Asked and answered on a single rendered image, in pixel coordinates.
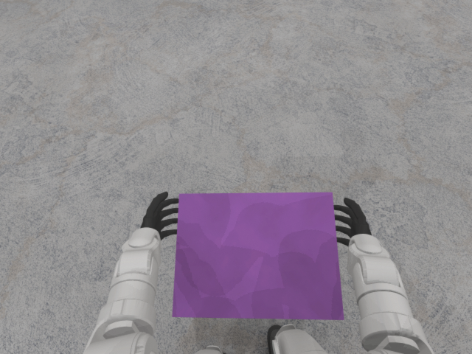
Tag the right robot shin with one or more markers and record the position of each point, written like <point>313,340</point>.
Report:
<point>285,327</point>

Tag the robot right hand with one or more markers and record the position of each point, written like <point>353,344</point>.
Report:
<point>357,222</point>

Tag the robot left hand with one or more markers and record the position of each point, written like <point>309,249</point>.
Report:
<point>155,214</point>

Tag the robot right forearm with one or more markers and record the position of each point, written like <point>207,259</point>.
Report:
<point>386,317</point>

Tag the carton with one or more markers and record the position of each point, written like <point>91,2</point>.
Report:
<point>270,255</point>

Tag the right robot thigh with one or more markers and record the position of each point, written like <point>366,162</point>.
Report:
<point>296,341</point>

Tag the robot left upper arm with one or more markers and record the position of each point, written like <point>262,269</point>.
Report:
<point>134,343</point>

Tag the robot left forearm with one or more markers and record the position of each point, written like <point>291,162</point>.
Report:
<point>130,305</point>

